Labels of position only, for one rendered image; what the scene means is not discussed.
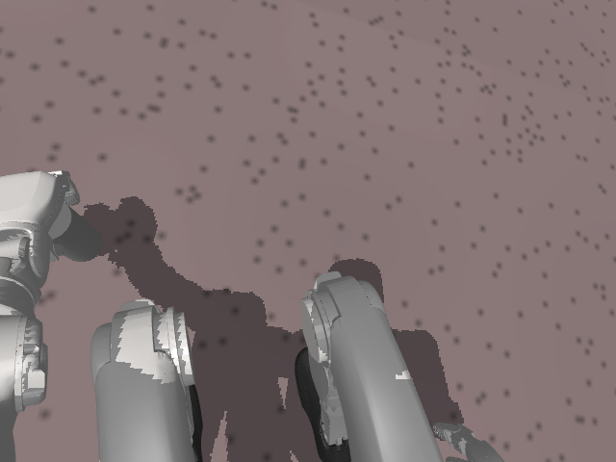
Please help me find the right robot foot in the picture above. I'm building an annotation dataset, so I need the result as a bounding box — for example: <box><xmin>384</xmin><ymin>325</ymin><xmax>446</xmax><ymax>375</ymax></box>
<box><xmin>295</xmin><ymin>347</ymin><xmax>351</xmax><ymax>462</ymax></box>

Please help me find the left robot arm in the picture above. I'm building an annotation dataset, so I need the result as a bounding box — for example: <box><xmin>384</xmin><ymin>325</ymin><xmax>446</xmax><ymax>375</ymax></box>
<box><xmin>0</xmin><ymin>222</ymin><xmax>50</xmax><ymax>462</ymax></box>

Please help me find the right robot hand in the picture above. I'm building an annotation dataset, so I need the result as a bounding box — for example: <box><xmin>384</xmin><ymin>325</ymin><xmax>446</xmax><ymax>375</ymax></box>
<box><xmin>433</xmin><ymin>423</ymin><xmax>504</xmax><ymax>462</ymax></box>

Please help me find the left robot hand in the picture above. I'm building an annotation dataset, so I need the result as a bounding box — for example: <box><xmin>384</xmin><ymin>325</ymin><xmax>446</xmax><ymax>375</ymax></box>
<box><xmin>0</xmin><ymin>170</ymin><xmax>80</xmax><ymax>262</ymax></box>

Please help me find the can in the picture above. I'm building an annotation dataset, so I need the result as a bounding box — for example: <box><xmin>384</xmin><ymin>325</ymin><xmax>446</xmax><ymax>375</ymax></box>
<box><xmin>48</xmin><ymin>202</ymin><xmax>103</xmax><ymax>262</ymax></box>

